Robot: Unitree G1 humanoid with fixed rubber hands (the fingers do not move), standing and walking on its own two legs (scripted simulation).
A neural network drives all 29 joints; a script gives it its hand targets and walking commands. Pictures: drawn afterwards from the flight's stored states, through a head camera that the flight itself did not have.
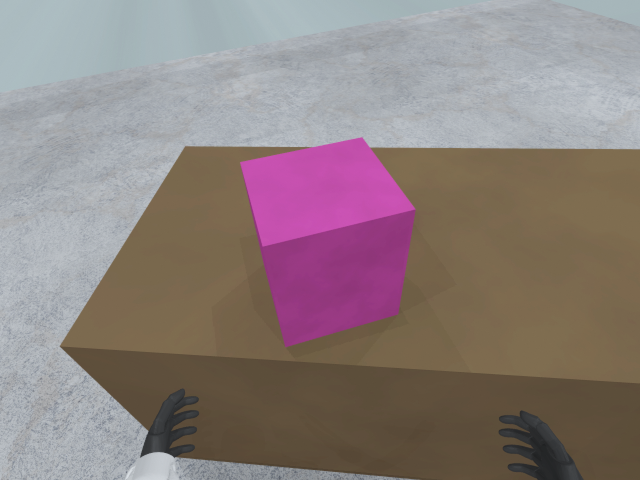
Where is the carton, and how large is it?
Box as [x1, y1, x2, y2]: [240, 137, 415, 346]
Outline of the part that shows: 361,137 240,162 263,262 285,346 394,315 398,312 415,209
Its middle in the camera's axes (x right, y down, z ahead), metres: +0.01 +0.00 +0.66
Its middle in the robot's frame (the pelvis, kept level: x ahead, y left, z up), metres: +0.49 +0.03 +0.01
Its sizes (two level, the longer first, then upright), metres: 0.210 0.200 0.250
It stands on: a pedestal, 0.65 m high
